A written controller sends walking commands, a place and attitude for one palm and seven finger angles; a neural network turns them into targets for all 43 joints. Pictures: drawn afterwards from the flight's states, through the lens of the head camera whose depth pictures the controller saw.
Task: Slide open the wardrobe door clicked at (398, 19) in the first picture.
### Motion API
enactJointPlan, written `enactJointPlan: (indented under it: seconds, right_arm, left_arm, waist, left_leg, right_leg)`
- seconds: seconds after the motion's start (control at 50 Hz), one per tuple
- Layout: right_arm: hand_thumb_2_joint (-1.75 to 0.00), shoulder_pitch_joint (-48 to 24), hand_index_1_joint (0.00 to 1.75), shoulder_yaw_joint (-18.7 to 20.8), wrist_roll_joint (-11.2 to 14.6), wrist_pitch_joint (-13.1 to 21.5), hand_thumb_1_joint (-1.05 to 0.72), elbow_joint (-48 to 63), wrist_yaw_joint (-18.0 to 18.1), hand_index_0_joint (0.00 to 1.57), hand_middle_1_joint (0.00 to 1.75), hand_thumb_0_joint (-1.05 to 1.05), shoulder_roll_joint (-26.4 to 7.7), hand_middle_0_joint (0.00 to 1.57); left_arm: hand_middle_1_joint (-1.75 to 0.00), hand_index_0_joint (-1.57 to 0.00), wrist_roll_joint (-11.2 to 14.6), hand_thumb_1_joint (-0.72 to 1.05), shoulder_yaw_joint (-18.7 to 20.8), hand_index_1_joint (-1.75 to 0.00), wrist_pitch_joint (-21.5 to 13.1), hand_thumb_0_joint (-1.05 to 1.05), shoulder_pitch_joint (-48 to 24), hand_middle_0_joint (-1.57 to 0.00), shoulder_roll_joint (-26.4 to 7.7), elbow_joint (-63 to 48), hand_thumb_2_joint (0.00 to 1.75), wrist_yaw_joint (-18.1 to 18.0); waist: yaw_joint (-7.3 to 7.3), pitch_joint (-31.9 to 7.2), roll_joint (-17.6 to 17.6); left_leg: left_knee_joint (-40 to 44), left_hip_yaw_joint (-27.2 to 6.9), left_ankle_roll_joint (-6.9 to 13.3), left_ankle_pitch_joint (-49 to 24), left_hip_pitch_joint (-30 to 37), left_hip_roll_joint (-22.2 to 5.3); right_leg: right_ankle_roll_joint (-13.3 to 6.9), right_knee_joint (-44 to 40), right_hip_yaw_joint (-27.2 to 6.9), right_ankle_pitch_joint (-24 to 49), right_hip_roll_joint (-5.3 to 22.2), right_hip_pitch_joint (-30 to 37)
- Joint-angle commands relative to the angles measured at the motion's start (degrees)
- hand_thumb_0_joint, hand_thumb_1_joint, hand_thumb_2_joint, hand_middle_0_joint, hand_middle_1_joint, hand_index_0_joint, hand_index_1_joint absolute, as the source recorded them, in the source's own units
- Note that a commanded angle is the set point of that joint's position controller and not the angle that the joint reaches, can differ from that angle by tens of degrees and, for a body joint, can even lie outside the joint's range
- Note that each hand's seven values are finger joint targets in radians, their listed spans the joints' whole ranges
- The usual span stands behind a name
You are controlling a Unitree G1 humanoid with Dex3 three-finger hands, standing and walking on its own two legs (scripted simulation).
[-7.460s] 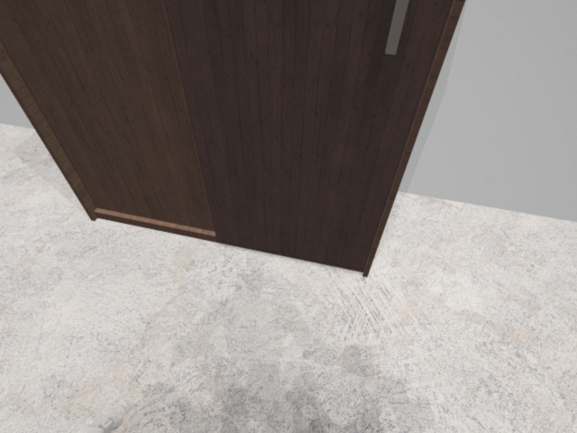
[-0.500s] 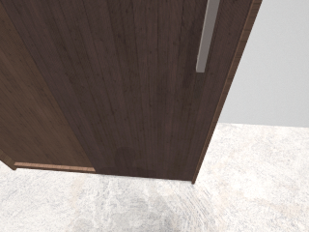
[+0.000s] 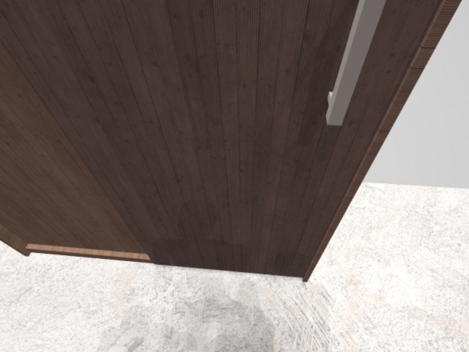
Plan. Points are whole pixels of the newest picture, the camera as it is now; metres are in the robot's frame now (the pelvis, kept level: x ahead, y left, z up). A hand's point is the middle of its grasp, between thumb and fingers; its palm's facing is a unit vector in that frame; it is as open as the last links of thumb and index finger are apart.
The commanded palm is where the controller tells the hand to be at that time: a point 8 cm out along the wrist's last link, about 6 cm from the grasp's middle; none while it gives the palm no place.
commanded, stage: come to a stop and stand still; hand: right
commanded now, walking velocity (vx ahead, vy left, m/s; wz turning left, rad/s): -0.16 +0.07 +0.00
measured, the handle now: (349, 55) +0.45 -0.14 +0.27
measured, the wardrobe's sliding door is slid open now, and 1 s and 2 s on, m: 0.00 0.00 0.00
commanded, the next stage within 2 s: look again from close up in 1.18 s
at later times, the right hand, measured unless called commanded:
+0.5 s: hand out of the picture +0.03 -0.14 -0.16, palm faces +0.03 +0.97 -0.25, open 7.4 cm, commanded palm none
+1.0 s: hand out of the picture -0.09 -0.12 -0.16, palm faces +0.10 +0.97 -0.20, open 7.4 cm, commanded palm none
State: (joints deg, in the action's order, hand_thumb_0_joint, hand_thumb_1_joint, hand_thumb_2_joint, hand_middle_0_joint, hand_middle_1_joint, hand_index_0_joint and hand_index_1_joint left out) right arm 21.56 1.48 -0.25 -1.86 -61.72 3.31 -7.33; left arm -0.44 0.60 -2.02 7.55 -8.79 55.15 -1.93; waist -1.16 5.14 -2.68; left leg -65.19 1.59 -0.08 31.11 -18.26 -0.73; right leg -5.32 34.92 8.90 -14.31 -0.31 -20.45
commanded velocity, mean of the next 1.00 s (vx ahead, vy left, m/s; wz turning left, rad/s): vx -0.01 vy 0.00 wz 0.00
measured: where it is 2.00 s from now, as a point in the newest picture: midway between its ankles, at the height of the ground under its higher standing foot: outside the picture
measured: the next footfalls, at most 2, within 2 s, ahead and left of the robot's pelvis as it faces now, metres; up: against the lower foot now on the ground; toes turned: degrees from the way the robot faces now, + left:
left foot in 0.26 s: +0.02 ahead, +0.17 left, +0.00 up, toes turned -3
right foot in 0.76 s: -0.03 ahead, -0.06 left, +0.00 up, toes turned -4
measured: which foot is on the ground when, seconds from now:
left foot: up 0.00-0.24, down 0.26-1.00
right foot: down 0.00-0.60, up 0.62-0.74, down 0.76-1.00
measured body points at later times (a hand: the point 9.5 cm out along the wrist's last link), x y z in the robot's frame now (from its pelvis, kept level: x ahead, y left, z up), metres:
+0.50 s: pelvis -0.05 +0.05 -0.01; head -0.10 +0.06 +0.43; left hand -0.02 +0.29 -0.16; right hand +0.02 -0.19 -0.15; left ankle -0.03 +0.18 -0.72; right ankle +0.05 -0.07 -0.72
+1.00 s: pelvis -0.10 +0.05 +0.01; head -0.11 +0.06 +0.46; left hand -0.08 +0.27 -0.15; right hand -0.10 -0.17 -0.14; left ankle -0.02 +0.17 -0.72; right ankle -0.07 -0.05 -0.72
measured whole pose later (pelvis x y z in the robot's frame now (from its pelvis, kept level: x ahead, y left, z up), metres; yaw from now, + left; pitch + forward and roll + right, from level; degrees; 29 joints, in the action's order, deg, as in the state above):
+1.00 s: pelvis -0.10 +0.05 +0.01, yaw -3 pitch -2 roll -1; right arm 18.1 0.6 -0.7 -1.0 -58.8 1.4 -9.1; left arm -1.5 -0.2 0.3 19.2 -7.6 59.1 -1.0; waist -0.4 0.7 -0.2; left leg -30.3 -0.6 0.1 10.5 -17.7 -1.1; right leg -1.3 29.6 2.2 -13.2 -1.1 -14.1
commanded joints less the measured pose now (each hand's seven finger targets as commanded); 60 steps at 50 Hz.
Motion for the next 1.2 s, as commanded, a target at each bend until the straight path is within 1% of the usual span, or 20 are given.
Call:
enactJointPlan:
  seconds: [0.0, 0.16, 0.18, 0.2, 0.24, 0.28, 0.32, 0.34, 0.38, 0.44, 0.48, 0.54, 0.58, 0.6, 0.64, 0.7, 0.8, 0.88, 1.06, 1.18]
  right_arm:
    - [-0.90, 4.2, 0.30, 1.3, -0.9, -0.3, -0.90, 3.8, 0.0, 0.20, 0.30, 0.00, -2.8, 0.20]
    - [-0.90, -2.2, 0.30, 1.9, -1.3, -0.6, -0.90, 8.7, -1.0, 0.20, 0.30, 0.00, -3.5, 0.20]
    - [-0.90, 1.1, 0.30, 0.9, -0.6, 1.1, -0.90, 7.0, -0.2, 0.20, 0.30, 0.00, -7.3, 0.20]
    - [-0.90, -2.1, 0.30, 1.2, -1.3, 1.5, -0.90, 11.1, -0.3, 0.20, 0.30, 0.00, -9.1, 0.20]
    - [-0.90, -4.5, 0.30, 2.1, -1.9, 3.3, -0.90, 13.2, -0.5, 0.20, 0.30, 0.00, -14.4, 0.20]
    - [-0.90, -9.3, 0.30, 0.9, -2.4, 3.2, -0.90, 14.2, -0.7, 0.20, 0.30, 0.00, -15.4, 0.20]
    - [-0.90, -12.2, 0.30, 1.3, -1.8, 3.2, -0.90, 15.0, -0.7, 0.20, 0.30, 0.00, -14.2, 0.20]
    - [-0.90, -12.8, 0.30, 1.2, -1.6, 2.8, -0.90, 15.3, -0.6, 0.20, 0.30, 0.00, -13.0, 0.20]
    - [-0.90, -12.2, 0.30, 1.0, -1.6, 1.5, -0.90, 15.6, -0.7, 0.20, 0.30, 0.00, -12.3, 0.20]
    - [-0.90, -7.2, 0.30, 0.9, -1.1, 0.3, -0.90, 14.8, -0.8, 0.20, 0.30, 0.00, -11.0, 0.20]
    - [-0.90, -1.0, 0.30, 1.4, -1.1, 0.3, -0.90, 12.5, -1.3, 0.20, 0.30, 0.00, -10.5, 0.20]
    - [-0.90, 4.4, 0.30, 1.5, -1.3, 1.1, -0.90, 10.8, -1.7, 0.20, 0.30, 0.00, -9.7, 0.20]
    - [-0.90, -1.3, 0.30, 2.3, -1.2, 1.4, -0.90, 12.4, -1.5, 0.20, 0.30, 0.00, -13.2, 0.20]
    - [-0.90, -6.9, 0.30, 2.4, -1.2, 1.6, -0.90, 14.1, -1.2, 0.20, 0.30, 0.00, -13.7, 0.20]
    - [-0.90, -11.9, 0.30, 2.7, -1.4, 1.9, -0.90, 15.6, -0.9, 0.20, 0.30, 0.00, -13.3, 0.20]
    - [-0.90, -7.7, 0.30, 2.1, -1.4, 1.4, -0.90, 12.9, -1.1, 0.20, 0.30, 0.00, -12.8, 0.20]
    - [-0.90, -2.6, 0.30, 0.6, -0.6, 1.2, -0.90, 8.6, -1.1, 0.20, 0.30, 0.00, -7.4, 0.20]
    - [-0.90, -1.2, 0.30, 0.0, -0.7, 2.0, -0.90, 5.4, -1.9, 0.20, 0.30, 0.00, -6.1, 0.20]
    - [-0.90, -2.2, 0.30, 0.1, -0.9, 2.6, -0.90, 4.6, -1.6, 0.20, 0.30, 0.00, -8.4, 0.20]
    - [-0.90, -2.2, 0.30, 0.3, -0.9, 2.8, -0.90, 4.2, -1.7, 0.20, 0.30, 0.00, -8.7, 0.20]
  left_arm:
    - [-0.30, -0.20, -0.3, 0.90, 1.4, -0.30, 0.9, 0.00, 3.2, -0.20, -6.3, -1.6, 0.90, -0.7]
    - [-0.30, -0.20, -1.3, 0.90, 4.1, -0.30, 2.5, 0.00, 3.8, -0.20, -9.0, -3.1, 0.90, 0.6]
    - [-0.30, -0.20, -0.4, 0.90, 4.9, -0.30, 1.4, 0.00, -0.3, -0.20, -13.2, -4.4, 0.90, 0.6]
    - [-0.30, -0.20, -0.3, 0.90, 3.9, -0.30, 2.3, 0.00, 1.8, -0.20, -8.2, -7.2, 0.90, 2.0]
    - [-0.30, -0.20, -1.3, 0.90, 3.1, -0.30, 2.7, 0.00, 1.6, -0.20, -4.1, -9.0, 0.90, 2.7]
    - [-0.30, -0.20, -0.6, 0.90, 3.1, -0.30, 2.8, 0.00, 5.9, -0.20, -3.2, -8.9, 0.90, 3.1]
    - [-0.30, -0.20, -0.6, 0.90, 3.4, -0.30, 3.6, 0.00, 8.7, -0.20, -5.2, -7.9, 0.90, 2.6]
    - [-0.30, -0.20, -0.5, 0.90, 3.6, -0.30, 3.5, 0.00, 9.1, -0.20, -6.4, -8.0, 0.90, 2.4]
    - [-0.30, -0.20, -0.7, 0.90, 3.3, -0.30, 3.4, 0.00, 11.0, -0.20, -6.9, -6.9, 0.90, 2.3]
    - [-0.30, -0.20, -1.8, 0.90, 3.0, -0.30, 3.0, 0.00, 10.9, -0.20, -9.2, -6.5, 0.90, 2.0]
    - [-0.30, -0.20, -1.7, 0.90, 3.2, -0.30, 2.9, 0.00, 7.4, -0.20, -11.3, -7.0, 0.90, 1.8]
    - [-0.30, -0.20, -1.6, 0.90, 2.8, -0.30, 3.1, 0.00, 7.1, -0.20, -9.4, -6.9, 0.90, 1.5]
    - [-0.30, -0.20, -1.3, 0.90, 2.8, -0.30, 4.1, 0.00, 10.7, -0.20, -5.9, -6.3, 0.90, 1.5]
    - [-0.30, -0.20, -1.3, 0.90, 3.0, -0.30, 4.3, 0.00, 12.7, -0.20, -5.9, -5.1, 0.90, 1.6]
    - [-0.30, -0.20, -1.2, 0.90, 3.1, -0.30, 4.0, 0.00, 18.4, -0.20, -5.5, -2.9, 0.90, 1.7]
    - [-0.30, -0.20, -0.5, 0.90, 1.9, -0.30, 2.9, 0.00, 19.4, -0.20, -3.4, -1.7, 0.90, 2.0]
    - [-0.30, -0.20, -0.9, 0.90, 1.6, -0.30, 0.7, 0.00, 13.1, -0.20, -7.6, -1.4, 0.90, 0.4]
    - [-0.30, -0.20, -0.6, 0.90, 1.3, -0.30, 0.8, 0.00, 11.7, -0.20, -6.9, -0.3, 0.90, 0.1]
    - [-0.30, -0.20, -0.8, 0.90, 1.0, -0.30, 1.9, 0.00, 14.5, -0.20, -4.7, 2.5, 0.90, 0.9]
    - [-0.30, -0.20, -0.9, 0.90, 0.8, -0.30, 1.2, 0.00, 13.5, -0.20, -5.5, 3.1, 0.90, 0.8]
  waist:
    - [-1.03, -3.9, 7.1]
    - [0.95, -8.1, 11.5]
    - [-1.56, -14.1, 3.9]
    - [-0.22, -12.7, -1.7]
    - [0.73, -8.1, -5.1]
    - [4.43, -9.1, 1.1]
    - [5.02, -5.9, -15.4]
    - [5.04, -2.3, -16.0]
    - [5.41, 2.1, -4.4]
    - [3.04, 8.4, 13.9]
    - [-0.57, 6.4, 13.5]
    - [-2.14, -0.2, 3.7]
    - [1.08, -1.6, -9.2]
    - [2.87, -2.0, -8.8]
    - [5.76, -4.7, -6.9]
    - [4.11, -2.7, -6.0]
    - [-0.15, -0.4, 18.6]
    - [-0.26, -1.4, 4.1]
    - [2.40, 1.0, -3.2]
    - [1.78, 0.3, 2.4]
  left_leg:
    - [-2.7, -2.8, -1.8, -5.2, -2.5, -2.6]
    - [14.4, 1.5, -1.4, -4.5, -0.3, -1.8]
    - [27.8, -3.5, 0.5, -7.2, 0.2, -4.6]
    - [36.8, -5.6, 1.4, -6.3, 3.0, -4.2]
    - [43.1, -20.6, 8.6, -16.3, -0.4, -16.5]
    - [41.5, -13.0, 8.8, -15.9, -6.3, -13.6]
    - [40.4, -9.1, 5.9, -10.1, -8.7, -9.6]
    - [40.7, -8.7, 5.6, -6.1, -13.3, -9.7]
    - [39.0, -7.0, 4.0, 7.3, -19.8, -6.8]
    - [30.6, -1.2, 1.3, 6.1, -9.2, 0.4]
    - [24.8, 0.2, 1.6, -0.5, 2.6, 1.9]
    - [35.3, -6.4, 3.9, 5.4, 3.3, -1.2]
    - [51.1, -21.9, 9.1, 17.7, -9.2, -13.2]
    - [53.7, -22.8, 10.1, 15.1, -15.1, -15.9]
    - [50.4, -15.2, 8.9, 4.5, -15.7, -12.5]
    - [44.2, -9.4, 5.2, 5.4, -12.1, -8.6]
    - [28.0, -1.0, 0.9, -7.5, -0.5, -0.7]
    - [37.0, -4.4, 1.4, -15.5, 5.2, -1.2]
    - [47.2, -11.4, 2.7, 1.1, -5.1, -5.2]
    - [46.0, -9.7, 2.4, -1.0, -2.8, -4.3]
  right_leg:
    - [-7.2, -15.8, -13.2, 38.4, 16.7, 1.6]
    - [-6.3, -17.4, -15.6, 11.7, 15.6, 3.1]
    - [-2.1, -5.3, -12.8, 20.0, 15.3, 9.2]
    - [1.0, -2.6, -9.2, -0.4, 8.1, -0.2]
    - [5.5, 10.0, -5.1, -9.4, 0.6, -5.0]
    - [5.9, 11.6, -4.8, -8.8, -0.8, 2.5]
    - [5.6, 9.5, -5.1, -4.8, 0.4, 3.3]
    - [5.3, 7.9, -5.8, -4.3, 0.9, 5.0]
    - [4.7, 2.0, -8.7, -6.5, 2.1, 6.9]
    - [1.4, -16.9, -20.8, -26.3, 7.1, -10.7]
    - [-0.2, -21.7, -23.8, -31.1, 9.5, -20.3]
    - [2.6, -11.9, -15.8, -22.0, 3.5, -14.8]
    - [5.6, 8.8, -7.6, -8.0, -0.6, -5.0]
    - [5.5, 16.2, -8.5, -6.3, 0.0, -0.1]
    - [5.2, 18.7, -8.0, -4.6, -0.2, 5.0]
    - [5.4, -1.4, -5.0, -6.3, -1.1, 8.4]
    - [-1.4, -23.4, -24.8, -8.8, 12.6, -2.7]
    - [0.7, -18.5, -17.9, -10.9, 8.1, -2.3]
    - [3.3, -11.4, -11.7, -9.9, 2.8, 3.1]
    - [3.3, -15.0, -13.7, -13.2, 4.3, 1.2]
